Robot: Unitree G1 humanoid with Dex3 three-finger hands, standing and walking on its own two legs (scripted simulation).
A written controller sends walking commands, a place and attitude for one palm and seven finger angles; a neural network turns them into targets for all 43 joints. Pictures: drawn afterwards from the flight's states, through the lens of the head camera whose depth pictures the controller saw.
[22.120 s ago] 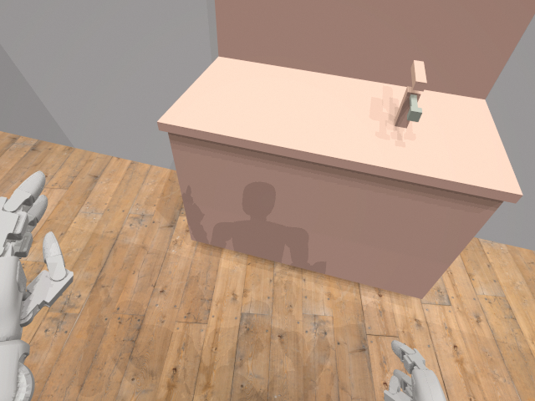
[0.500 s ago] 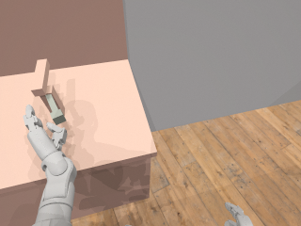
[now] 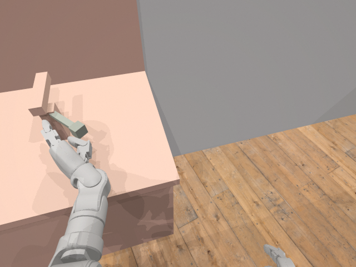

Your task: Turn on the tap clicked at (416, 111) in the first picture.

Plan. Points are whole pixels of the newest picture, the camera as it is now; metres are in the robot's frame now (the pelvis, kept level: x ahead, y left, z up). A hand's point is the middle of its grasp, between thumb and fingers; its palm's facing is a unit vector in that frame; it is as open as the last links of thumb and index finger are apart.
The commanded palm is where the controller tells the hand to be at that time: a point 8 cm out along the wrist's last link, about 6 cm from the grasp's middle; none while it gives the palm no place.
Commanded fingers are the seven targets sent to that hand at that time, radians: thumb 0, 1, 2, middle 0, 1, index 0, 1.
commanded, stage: push the lever round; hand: left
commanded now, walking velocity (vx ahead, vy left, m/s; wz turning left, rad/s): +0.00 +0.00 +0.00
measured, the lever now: (78, 129) +0.41 +0.26 +0.07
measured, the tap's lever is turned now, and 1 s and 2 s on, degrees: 41 60 64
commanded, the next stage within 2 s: lift the hand up off the lever in 1.14 s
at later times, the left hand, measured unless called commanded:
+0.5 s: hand (97, 138) +0.39 +0.22 +0.06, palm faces +0.83 -0.56 -0.08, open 7.6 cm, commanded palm +0.35 +0.23 +0.07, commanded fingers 0.00 0.90 0.90 -0.15 -0.15 -0.15 -0.15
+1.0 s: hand (96, 131) +0.42 +0.23 +0.06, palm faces +0.84 -0.53 -0.10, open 7.8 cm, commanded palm +0.37 +0.23 +0.07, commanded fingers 0.00 0.90 0.90 -0.15 -0.15 -0.15 -0.15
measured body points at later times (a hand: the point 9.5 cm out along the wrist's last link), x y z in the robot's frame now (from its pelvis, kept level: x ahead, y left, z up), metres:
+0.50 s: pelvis +0.00 -0.01 +0.00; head +0.04 -0.01 +0.45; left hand +0.34 +0.24 +0.07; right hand +0.14 -0.24 -0.12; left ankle +0.02 +0.12 -0.70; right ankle +0.01 -0.10 -0.70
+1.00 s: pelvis +0.01 +0.00 +0.00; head +0.05 +0.00 +0.45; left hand +0.37 +0.25 +0.07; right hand +0.10 -0.25 -0.13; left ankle +0.02 +0.12 -0.70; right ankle +0.01 -0.10 -0.70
